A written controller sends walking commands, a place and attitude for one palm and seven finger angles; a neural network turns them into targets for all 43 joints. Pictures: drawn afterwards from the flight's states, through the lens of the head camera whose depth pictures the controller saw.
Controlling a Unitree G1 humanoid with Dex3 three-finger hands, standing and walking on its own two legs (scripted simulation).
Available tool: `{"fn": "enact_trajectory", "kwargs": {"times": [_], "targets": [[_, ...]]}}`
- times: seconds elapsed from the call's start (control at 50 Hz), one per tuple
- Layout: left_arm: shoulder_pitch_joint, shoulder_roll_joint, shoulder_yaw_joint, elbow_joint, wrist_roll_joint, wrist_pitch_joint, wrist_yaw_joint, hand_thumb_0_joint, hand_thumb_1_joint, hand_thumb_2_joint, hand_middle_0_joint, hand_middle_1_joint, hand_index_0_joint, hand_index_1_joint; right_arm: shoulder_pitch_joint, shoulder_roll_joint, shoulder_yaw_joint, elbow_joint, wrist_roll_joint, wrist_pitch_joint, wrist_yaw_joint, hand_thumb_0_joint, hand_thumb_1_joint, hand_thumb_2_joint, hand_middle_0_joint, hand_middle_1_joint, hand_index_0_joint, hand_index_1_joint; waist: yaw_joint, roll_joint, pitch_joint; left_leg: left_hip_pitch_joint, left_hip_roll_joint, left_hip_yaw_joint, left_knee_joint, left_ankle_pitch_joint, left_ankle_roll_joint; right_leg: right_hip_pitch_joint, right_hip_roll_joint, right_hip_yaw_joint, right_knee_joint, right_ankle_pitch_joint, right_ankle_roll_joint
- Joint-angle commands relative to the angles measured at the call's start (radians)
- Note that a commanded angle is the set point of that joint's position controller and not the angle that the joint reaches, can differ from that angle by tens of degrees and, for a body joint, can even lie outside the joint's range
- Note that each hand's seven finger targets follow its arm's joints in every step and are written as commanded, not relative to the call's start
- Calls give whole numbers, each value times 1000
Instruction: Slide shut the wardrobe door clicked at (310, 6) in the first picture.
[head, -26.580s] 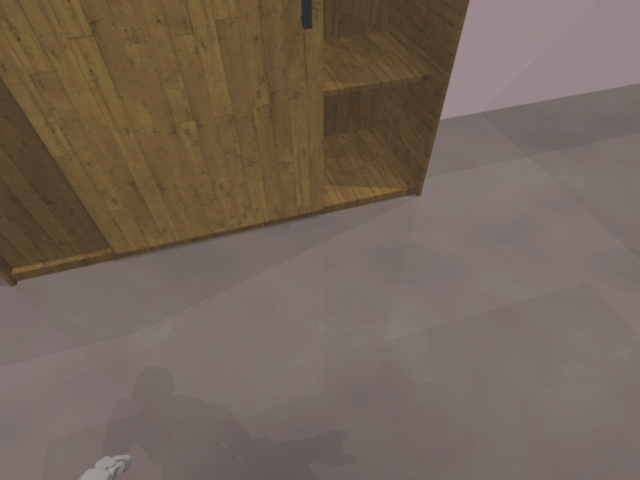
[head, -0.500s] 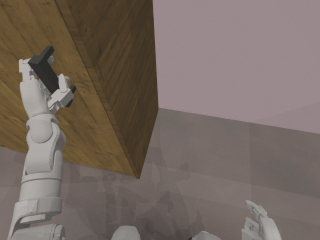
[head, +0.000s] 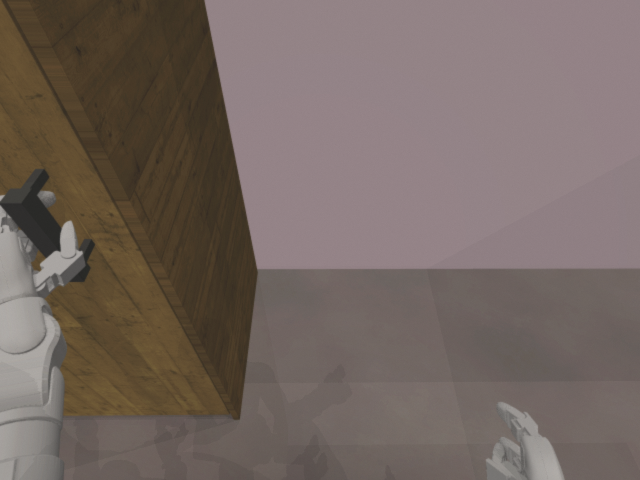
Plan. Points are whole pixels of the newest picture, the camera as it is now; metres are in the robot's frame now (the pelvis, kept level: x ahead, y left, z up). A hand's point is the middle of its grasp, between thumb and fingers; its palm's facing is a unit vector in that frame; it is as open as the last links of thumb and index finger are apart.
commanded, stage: stop walking and hold the door there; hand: left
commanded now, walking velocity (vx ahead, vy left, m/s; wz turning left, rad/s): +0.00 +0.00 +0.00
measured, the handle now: (58, 227) +0.37 +0.35 +0.12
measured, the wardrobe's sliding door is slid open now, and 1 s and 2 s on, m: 0.00 0.00 0.00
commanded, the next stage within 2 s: loosen the grip on the handle in 1.86 s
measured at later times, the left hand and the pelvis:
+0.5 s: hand (70, 254) +0.33 +0.31 +0.12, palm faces +0.52 -0.82 -0.23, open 6.6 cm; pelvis +0.00 +0.03 +0.00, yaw +0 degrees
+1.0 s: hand (67, 257) +0.32 +0.32 +0.12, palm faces +0.37 -0.92 -0.17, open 6.5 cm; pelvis -0.03 +0.10 -0.02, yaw +4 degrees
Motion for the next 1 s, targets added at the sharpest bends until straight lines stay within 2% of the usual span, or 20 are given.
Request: {"fn": "enact_trajectory", "kwargs": {"times": [0.0, 0.12, 0.22, 0.38, 0.48, 0.52, 0.6, 0.66, 0.72, 0.74, 0.78, 0.8, 0.82, 0.84, 0.86, 0.88, 0.9, 0.92, 0.94, 0.98], "targets": [[-255, 187, -44, -215, 23, -93, -40, 0, 900, 900, -450, -1400, -450, -1400, -82, -127, -29, -123, -4, -49, -19, 0, -900, -900, 200, 300, 200, 300, -7, 101, -187, 20, 74, -103, -154, -84, 50, 34, -42, 44, -67, 16, -21], [-282, 143, -89, -205, 26, -97, -45, 0, 900, 900, -450, -1400, -450, -1400, -64, -120, -25, -103, -4, -60, -23, 0, -900, -900, 200, 300, 200, 300, -8, 71, -201, 57, 76, -96, -154, -40, 50, 25, -40, 37, -64, 55, -17], [-279, 148, -83, -194, 27, -102, -47, 0, 900, 900, -450, -1400, -450, -1400, -50, -122, -28, -81, -6, -62, -25, 0, -900, -900, 200, 300, 200, 300, -9, 40, -215, 75, 71, -92, -138, 16, 44, 27, -45, 40, -64, 105, -16], [-257, 127, -94, -185, 27, -112, -50, 0, 900, 900, -450, -1400, -450, -1400, -54, -110, -27, -72, -8, -56, -27, 0, -900, -900, 200, 300, 200, 300, -11, 44, -210, 86, 64, -78, -125, 43, 40, 13, -51, 42, -69, 138, -17], [-252, 148, -78, -204, 31, -120, -50, 0, 900, 900, -450, -1400, -450, -1400, -62, -116, -41, -82, -10, -35, -25, 0, -900, -900, 200, 300, 200, 300, -8, 8, -229, 63, 19, -66, -44, 84, 32, 35, -119, 99, -73, 263, -36], [-251, 122, -107, -224, 29, -120, -52, 0, 900, 900, -450, -1400, -450, -1400, -67, -110, -43, -93, -9, -20, -24, 0, -900, -900, 200, 300, 200, 300, -14, -8, -245, 63, 12, -68, -6, 110, 29, 30, -157, 120, -57, 317, -45], [-273, 117, -119, -260, 28, -119, -50, 0, 900, 900, -450, -1400, -450, -1400, -85, -111, -48, -104, -11, 6, -23, 0, -900, -900, 200, 300, 200, 300, -18, -33, -286, 83, 17, -79, 20, 204, 29, 27, -191, 104, 11, 396, -45], [-306, 71, -164, -318, 24, -121, -54, 0, 900, 900, -450, -1400, -450, -1400, -110, -108, -42, -126, -4, 19, -21, 0, -900, -900, 200, 300, 200, 300, -13, 36, -288, 87, 54, -116, -24, 231, 43, -15, -153, 38, 102, 283, -24], [-307, 33, -197, -369, 16, -124, -56, 0, 900, 900, -450, -1400, -450, -1400, -123, -99, -32, -139, 3, 14, -14, 0, -900, -900, 200, 300, 200, 300, 2, 188, -273, 109, 126, -169, -78, 285, 102, -97, -83, -67, 254, -80, 0], [-316, 9, -219, -380, 17, -124, -58, 0, 900, 900, -450, -1400, -450, -1400, -121, -96, -27, -138, 1, 6, -8, 0, -900, -900, 200, 300, 200, 300, 6, 196, -262, 109, 137, -176, -82, 295, 122, -108, -76, -94, 275, -160, 1], [-321, 16, -215, -384, 19, -118, -57, 0, 900, 900, -450, -1400, -450, -1400, -125, -101, -23, -131, -4, -9, 4, 0, -900, -900, 200, 300, 200, 300, 17, 176, -241, 79, 126, -153, -39, 297, 130, -64, -92, -103, 208, -148, -7], [-310, 18, -217, -370, 18, -112, -57, 0, 900, 900, -450, -1400, -450, -1400, -130, -106, -24, -132, -4, -10, 10, 0, -900, -900, 200, 300, 200, 300, 21, 92, -235, 38, 98, -143, 17, 262, 113, -11, -118, -67, 126, -53, -19], [-309, 33, -216, -360, 24, -109, -56, 0, 900, 900, -450, -1400, -450, -1400, -141, -98, -22, -136, -8, -6, 13, 0, -900, -900, 200, 300, 200, 300, 19, -59, -227, -51, 34, -106, 121, 127, 76, 55, -219, 82, -2, 134, -57], [-310, 84, -178, -336, 20, -103, -51, 0, 900, 900, -450, -1400, -450, -1400, -128, -97, -30, -131, -12, 5, 13, 0, -900, -900, 200, 300, 200, 300, 2, -234, -238, -152, -58, -75, 231, -123, 26, 90, -377, 310, -83, 150, -123], [-337, 77, -168, -329, 9, -96, -53, 0, 900, 900, -450, -1400, -450, -1400, -125, -107, -41, -129, -14, 11, 17, 0, -900, -900, 200, 300, 200, 300, 26, -331, -221, -246, -78, -155, 391, -287, 1, 119, -496, 439, -149, 180, -204], [-377, 34, -212, -364, 16, -86, -59, 0, 900, 900, -450, -1400, -450, -1400, -156, -90, -32, -137, -17, 8, 22, 0, -900, -900, 200, 300, 200, 300, 40, -326, -220, -295, -44, -265, 494, -332, 6, 152, -550, 449, -127, 263, -232], [-401, 37, -208, -371, 18, -82, -58, 0, 900, 900, -450, -1400, -450, -1400, -161, -87, -27, -119, -21, 2, 22, 0, -900, -900, 200, 300, 200, 300, 23, -297, -232, -311, -25, -315, 514, -343, 12, 170, -560, 406, -64, 382, -226], [-426, 53, -185, -389, 30, -88, -58, 0, 900, 900, -450, -1400, -450, -1400, -145, -76, -19, -97, -28, 5, 23, 0, -900, -900, 200, 300, 200, 300, 10, -254, -272, -254, -1, -321, 433, -333, 17, 174, -518, 262, 21, 473, -184], [-435, 57, -172, -394, 36, -94, -62, 0, 900, 900, -450, -1400, -450, -1400, -140, -65, -12, -85, -29, 9, 19, 0, -900, -900, 200, 300, 200, 300, -8, -198, -307, -156, -13, -275, 278, -283, 20, 135, -452, 146, 90, 511, -132], [-423, 3, -232, -445, 28, -97, -78, 0, 900, 900, -450, -1400, -450, -1400, -155, -52, -8, -93, -24, 22, 6, 0, -900, -900, 200, 300, 200, 300, -25, -28, -327, 100, -74, -89, -49, 55, 6, 10, -298, -22, 215, 328, -41]]}}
